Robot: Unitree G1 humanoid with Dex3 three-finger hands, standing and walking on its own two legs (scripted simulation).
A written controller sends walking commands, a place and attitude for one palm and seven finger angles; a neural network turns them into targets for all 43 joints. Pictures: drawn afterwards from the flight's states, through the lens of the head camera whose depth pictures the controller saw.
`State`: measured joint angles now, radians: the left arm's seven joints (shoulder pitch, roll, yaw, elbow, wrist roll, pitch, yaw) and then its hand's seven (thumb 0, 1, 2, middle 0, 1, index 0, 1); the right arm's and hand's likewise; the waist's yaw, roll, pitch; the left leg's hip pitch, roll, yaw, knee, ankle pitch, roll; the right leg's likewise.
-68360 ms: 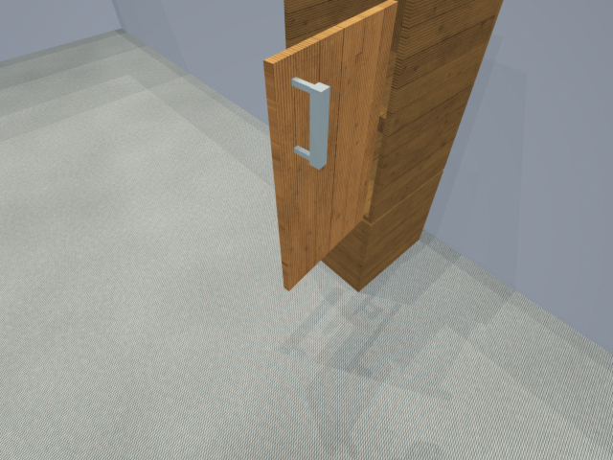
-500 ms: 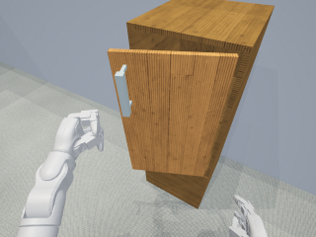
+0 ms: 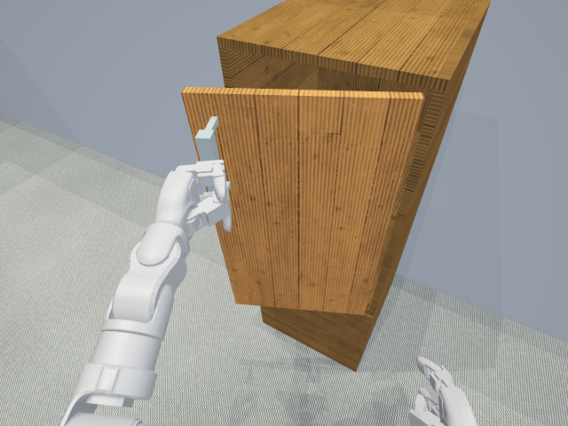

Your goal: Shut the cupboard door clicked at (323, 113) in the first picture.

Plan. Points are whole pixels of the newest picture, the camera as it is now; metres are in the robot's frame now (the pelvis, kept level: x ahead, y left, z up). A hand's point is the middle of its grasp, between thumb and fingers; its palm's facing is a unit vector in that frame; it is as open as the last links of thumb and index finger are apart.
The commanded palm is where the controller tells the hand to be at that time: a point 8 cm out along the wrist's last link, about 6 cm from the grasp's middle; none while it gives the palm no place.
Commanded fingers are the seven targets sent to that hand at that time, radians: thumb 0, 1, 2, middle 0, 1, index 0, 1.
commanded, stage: bring the fist close to the handle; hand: left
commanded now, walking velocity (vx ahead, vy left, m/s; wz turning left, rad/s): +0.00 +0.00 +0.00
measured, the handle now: (217, 165) +0.46 +0.13 +0.15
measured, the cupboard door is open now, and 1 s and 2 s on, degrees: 23 17 3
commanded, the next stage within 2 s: push the door shut along its arc in 0.40 s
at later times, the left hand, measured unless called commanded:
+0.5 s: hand (226, 212) +0.34 +0.10 +0.16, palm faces -0.08 -1.00 -0.03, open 3.1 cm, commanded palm +0.33 +0.15 +0.15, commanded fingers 0.00 0.90 0.90 -1.30 -1.50 -1.30 -1.50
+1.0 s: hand (231, 180) +0.42 +0.10 +0.15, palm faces -0.16 -0.99 -0.04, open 3.1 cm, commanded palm +0.41 +0.15 +0.15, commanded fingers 0.00 0.90 0.90 -1.30 -1.50 -1.30 -1.50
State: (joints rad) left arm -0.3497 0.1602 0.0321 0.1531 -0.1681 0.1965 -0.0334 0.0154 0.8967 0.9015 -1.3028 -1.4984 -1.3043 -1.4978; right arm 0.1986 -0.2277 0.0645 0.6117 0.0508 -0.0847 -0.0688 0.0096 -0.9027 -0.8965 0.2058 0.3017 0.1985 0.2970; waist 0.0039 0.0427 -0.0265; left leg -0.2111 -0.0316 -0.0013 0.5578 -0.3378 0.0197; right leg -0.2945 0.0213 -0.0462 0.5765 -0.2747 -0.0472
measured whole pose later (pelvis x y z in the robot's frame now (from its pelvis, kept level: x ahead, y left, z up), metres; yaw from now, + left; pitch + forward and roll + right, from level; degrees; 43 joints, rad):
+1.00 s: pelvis -0.02 +0.00 +0.00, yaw +0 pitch +2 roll +1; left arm -0.73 0.26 0.10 0.74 -0.19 -0.03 -0.17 0.02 0.90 0.90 -1.32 -1.50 -1.32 -1.50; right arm 0.28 -0.26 0.05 0.67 0.06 -0.07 -0.08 0.01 -0.90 -0.90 0.21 0.30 0.20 0.30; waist -0.05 0.02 -0.01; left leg -0.31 -0.03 0.00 0.58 -0.31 0.02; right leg -0.39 0.02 -0.05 0.58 -0.24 -0.05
